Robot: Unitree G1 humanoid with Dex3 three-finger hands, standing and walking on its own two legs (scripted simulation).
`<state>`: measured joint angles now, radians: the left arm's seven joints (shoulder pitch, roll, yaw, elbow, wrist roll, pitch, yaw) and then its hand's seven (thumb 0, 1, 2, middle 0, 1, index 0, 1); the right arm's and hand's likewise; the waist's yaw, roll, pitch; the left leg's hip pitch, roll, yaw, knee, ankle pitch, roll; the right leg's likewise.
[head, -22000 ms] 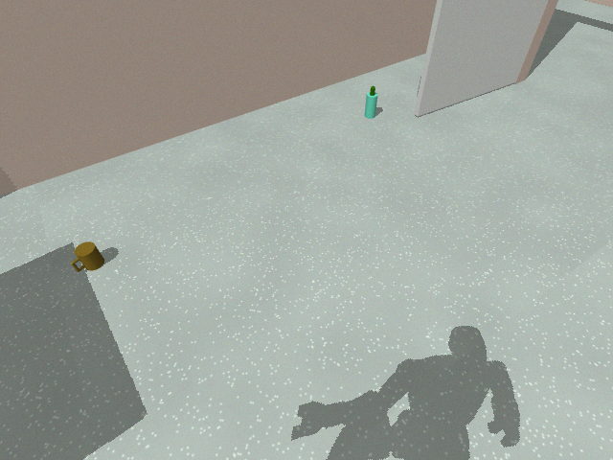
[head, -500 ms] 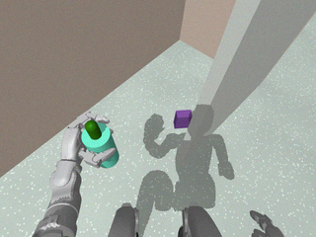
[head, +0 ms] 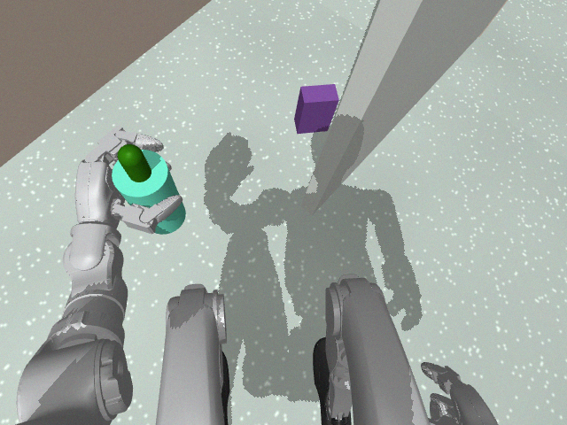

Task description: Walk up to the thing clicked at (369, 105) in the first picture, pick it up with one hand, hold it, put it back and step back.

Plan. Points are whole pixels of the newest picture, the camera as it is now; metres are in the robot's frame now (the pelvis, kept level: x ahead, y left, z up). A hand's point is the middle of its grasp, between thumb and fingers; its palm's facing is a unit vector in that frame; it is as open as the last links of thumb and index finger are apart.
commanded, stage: crouch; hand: left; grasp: from the side
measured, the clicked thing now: (149, 188) +0.45 +0.19 -0.05
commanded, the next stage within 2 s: lower in 0.84 s
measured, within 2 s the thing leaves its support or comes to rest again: neither
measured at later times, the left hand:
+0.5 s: hand (168, 199) +0.47 +0.19 -0.15, palm faces -0.03 -1.00 -0.01, open 9.7 cm
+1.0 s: hand (174, 204) +0.48 +0.19 -0.21, palm faces -0.05 -1.00 -0.03, open 9.7 cm
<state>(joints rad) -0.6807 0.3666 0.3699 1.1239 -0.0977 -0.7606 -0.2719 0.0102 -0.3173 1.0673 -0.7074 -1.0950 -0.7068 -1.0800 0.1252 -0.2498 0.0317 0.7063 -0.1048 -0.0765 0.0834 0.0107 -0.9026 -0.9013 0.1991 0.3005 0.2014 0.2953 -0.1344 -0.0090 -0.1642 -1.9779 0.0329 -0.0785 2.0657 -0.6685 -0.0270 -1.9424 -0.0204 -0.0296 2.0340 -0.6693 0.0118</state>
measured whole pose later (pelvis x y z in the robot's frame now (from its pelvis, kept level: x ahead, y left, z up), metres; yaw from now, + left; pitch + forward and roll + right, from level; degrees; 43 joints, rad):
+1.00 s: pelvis -0.01 +0.01 -0.13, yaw -7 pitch +25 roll -10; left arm -0.77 0.61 0.40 1.21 -0.06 -0.77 -0.21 0.01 -0.32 1.07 -0.71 -1.09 -0.71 -1.07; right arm 0.05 -0.32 0.21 0.68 -0.20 0.02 0.14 0.01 -0.91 -0.90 0.20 0.30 0.20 0.30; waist -0.24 -0.09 0.07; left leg -2.27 0.01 -0.22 2.51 -0.69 -0.03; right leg -2.18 0.01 -0.12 2.38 -0.65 0.04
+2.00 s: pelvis -0.02 +0.03 -0.13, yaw -13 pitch +17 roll -18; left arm -0.84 0.88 0.33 1.49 -0.05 -1.00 -0.10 0.01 -0.32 1.09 -0.70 -1.10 -0.70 -1.09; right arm -0.13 -0.36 0.51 0.58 -0.34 0.02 0.13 0.00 -0.90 -0.89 0.20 0.30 0.20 0.30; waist -0.31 -0.25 0.27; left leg -2.23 0.00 -0.38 2.60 -0.71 -0.03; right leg -2.06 0.05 -0.24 2.35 -0.63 0.08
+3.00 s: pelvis -0.02 +0.03 -0.13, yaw -13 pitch +17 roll -19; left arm -0.80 0.90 0.46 1.32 -0.06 -0.97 -0.16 -0.01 -0.27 0.22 -0.26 -0.21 -0.26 -0.20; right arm -0.11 -0.35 0.49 0.56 -0.32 0.06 0.11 0.00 -0.90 -0.89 0.20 0.30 0.21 0.30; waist -0.30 -0.24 0.26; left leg -2.23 0.01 -0.38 2.59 -0.71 -0.01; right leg -2.06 0.07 -0.24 2.33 -0.61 0.08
